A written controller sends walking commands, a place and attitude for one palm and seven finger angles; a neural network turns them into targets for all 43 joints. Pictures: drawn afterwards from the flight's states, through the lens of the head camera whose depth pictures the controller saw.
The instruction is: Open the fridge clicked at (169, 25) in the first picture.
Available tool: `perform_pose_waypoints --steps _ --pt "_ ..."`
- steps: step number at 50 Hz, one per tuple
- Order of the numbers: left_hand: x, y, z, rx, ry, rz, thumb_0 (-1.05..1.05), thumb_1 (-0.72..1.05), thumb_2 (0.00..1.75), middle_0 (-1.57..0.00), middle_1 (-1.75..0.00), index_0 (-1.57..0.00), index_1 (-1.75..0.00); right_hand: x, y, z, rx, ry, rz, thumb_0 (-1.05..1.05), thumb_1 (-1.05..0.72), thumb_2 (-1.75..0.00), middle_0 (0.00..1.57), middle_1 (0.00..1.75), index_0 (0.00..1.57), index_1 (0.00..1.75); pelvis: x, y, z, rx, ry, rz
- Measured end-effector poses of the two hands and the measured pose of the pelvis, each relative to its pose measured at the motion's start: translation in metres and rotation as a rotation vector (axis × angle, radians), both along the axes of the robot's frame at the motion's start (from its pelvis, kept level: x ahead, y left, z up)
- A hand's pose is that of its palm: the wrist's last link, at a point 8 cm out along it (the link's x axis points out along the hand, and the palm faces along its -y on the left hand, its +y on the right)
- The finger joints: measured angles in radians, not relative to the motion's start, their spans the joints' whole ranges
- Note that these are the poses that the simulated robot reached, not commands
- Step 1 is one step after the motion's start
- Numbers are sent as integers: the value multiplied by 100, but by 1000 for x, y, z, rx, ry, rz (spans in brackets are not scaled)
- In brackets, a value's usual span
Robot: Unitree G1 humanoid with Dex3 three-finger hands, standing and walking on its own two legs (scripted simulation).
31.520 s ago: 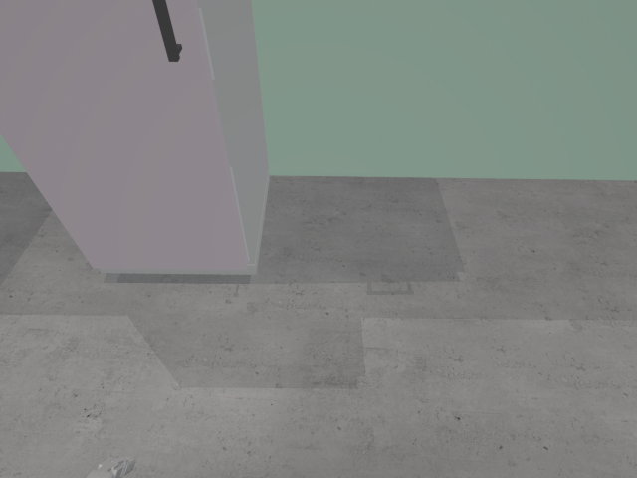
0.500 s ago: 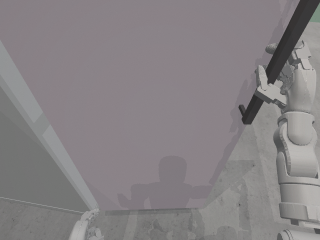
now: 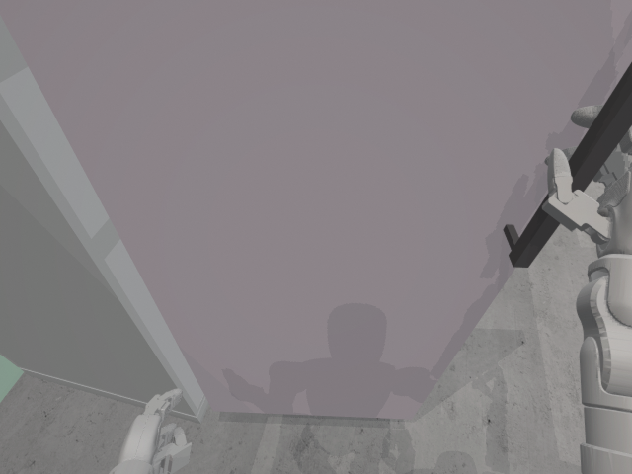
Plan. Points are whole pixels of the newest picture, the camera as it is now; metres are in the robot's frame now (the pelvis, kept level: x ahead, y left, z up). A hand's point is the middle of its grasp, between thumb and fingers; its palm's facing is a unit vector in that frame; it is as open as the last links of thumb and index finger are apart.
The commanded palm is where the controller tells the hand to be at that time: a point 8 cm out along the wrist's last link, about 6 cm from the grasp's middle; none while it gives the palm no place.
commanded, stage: loosen the grip on the handle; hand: right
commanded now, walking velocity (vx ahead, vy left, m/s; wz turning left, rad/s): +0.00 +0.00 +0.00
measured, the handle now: (573, 155) +0.38 -0.21 +0.26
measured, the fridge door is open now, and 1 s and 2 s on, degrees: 78 78 78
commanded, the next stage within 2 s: slip the hand off the handle in 0.64 s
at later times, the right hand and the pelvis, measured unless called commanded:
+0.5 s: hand (580, 194) +0.34 -0.20 +0.24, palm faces +0.31 +0.93 -0.20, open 13.4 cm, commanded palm +0.30 -0.25 +0.25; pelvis -0.02 +0.05 -0.01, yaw +0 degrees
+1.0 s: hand out of the picture +0.34 -0.27 +0.25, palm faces +0.33 +0.92 -0.19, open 14.7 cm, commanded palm +0.30 -0.30 +0.25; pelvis +0.01 +0.02 -0.01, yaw -2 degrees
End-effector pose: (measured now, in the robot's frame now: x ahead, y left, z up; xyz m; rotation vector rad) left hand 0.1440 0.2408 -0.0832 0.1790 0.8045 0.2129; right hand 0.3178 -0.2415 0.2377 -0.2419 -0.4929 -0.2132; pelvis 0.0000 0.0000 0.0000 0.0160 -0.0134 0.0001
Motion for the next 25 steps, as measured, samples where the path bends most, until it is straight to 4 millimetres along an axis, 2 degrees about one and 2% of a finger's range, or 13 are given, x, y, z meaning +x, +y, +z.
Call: perform_pose_waypoints --steps 4,6,10,13,16,21,25 --pt "8 -7 -1 -8 -2 -48 1 91 90 -20 -30 -20 -30 -4 -1 3 -32 3 -4 -11 -57 -81 47 144 25 132 -3 4 0 3 -3 -2" --pt "10 -8 -3 -7 -5 -113 1 91 90 -20 -30 -20 -30 5 -6 9 -96 32 26 -13 -48 -80 50 146 26 133 -11 8 -3 -2 13 -13" --pt "6 -3 -4 -31 -43 -161 1 90 90 -20 -30 -21 -30 11 -13 14 4 80 52 -11 -36 -74 51 145 32 133 -20 15 -4 -14 30 -10" --pt "-3 7 -4 -51 -81 -146 1 90 90 -20 -30 -21 -30 8 -9 11 48 74 15 -7 -26 -66 50 144 32 131 -23 21 -5 -20 29 2" --pt "-17 20 -6 -47 -76 -124 1 90 90 -20 -30 -21 -30 0 -5 8 52 31 -29 -4 -8 -55 48 142 30 129 -25 29 -7 -26 26 9" --pt "-40 46 -16 -10 -4 -87 1 90 90 -20 -30 -21 -30 -11 -5 6 5 -15 -63 -1 24 -37 45 138 30 129 -26 42 -11 -25 25 -1" --pt "-52 63 -23 22 62 -61 1 90 90 -20 -30 -21 -30 -13 -9 7 -34 -15 -46 -1 41 -28 47 137 30 126 -25 48 -13 -19 31 -9"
